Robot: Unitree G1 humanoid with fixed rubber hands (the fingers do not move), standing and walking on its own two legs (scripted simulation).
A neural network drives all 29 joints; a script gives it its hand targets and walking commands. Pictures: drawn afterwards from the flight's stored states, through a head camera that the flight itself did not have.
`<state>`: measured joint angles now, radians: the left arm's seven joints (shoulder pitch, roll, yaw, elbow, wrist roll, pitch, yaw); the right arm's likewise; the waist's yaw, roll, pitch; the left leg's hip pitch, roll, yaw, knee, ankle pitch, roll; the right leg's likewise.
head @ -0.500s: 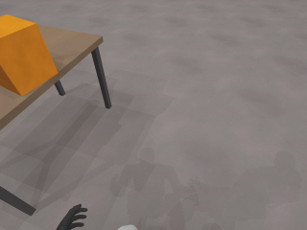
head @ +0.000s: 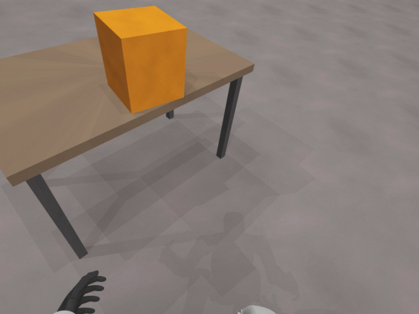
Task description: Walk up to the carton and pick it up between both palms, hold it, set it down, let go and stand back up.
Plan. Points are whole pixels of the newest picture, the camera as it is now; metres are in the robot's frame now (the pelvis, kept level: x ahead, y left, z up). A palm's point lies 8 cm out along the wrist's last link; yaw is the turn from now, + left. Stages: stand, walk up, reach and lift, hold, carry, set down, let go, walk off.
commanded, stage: walk up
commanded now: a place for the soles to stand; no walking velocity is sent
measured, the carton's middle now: (143, 59) +0.87 +0.27 +0.04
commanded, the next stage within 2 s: none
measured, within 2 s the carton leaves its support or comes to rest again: neither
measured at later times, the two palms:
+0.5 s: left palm (107, 290) +0.18 +0.21 -0.07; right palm (356, 246) +0.32 -0.36 -0.12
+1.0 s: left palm (112, 244) +0.29 +0.24 -0.13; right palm (327, 179) +0.50 -0.32 -0.07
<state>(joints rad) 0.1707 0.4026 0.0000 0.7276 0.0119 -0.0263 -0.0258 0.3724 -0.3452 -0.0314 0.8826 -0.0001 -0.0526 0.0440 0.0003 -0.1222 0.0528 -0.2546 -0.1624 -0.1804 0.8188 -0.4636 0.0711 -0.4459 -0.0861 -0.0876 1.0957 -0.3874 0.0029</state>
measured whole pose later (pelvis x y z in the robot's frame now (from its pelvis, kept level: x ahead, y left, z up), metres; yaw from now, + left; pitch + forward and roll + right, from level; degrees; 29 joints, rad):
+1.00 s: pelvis +0.33 -0.06 -0.01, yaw +29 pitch -4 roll -1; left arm 0.23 0.40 0.00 0.73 0.01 0.01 -0.03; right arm 0.40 -0.34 -0.03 0.84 0.00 -0.09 -0.05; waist 0.00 -0.11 0.09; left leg -0.35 -0.08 -0.04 0.88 -0.45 0.08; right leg -0.48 -0.09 -0.10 1.26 -0.43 -0.03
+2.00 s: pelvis +0.35 -0.11 -0.03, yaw +50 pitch -3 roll -2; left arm 0.21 0.40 0.00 0.73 0.01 0.05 -0.02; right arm 0.31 -0.35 -0.03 0.88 0.00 -0.06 -0.05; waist 0.00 -0.12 0.12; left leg -0.48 -0.06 -0.11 1.03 -0.50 0.02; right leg -0.47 -0.12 -0.15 1.05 -0.52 -0.03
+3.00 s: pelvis +0.44 -0.16 -0.03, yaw +53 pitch -5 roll +0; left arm 0.21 0.46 0.00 0.74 0.01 0.03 -0.05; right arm 0.33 -0.35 -0.03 0.92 0.00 -0.10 -0.05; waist 0.00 -0.13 0.14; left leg -0.40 0.08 -0.12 1.01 -0.55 0.02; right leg -0.47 -0.11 -0.13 1.19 -0.56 -0.01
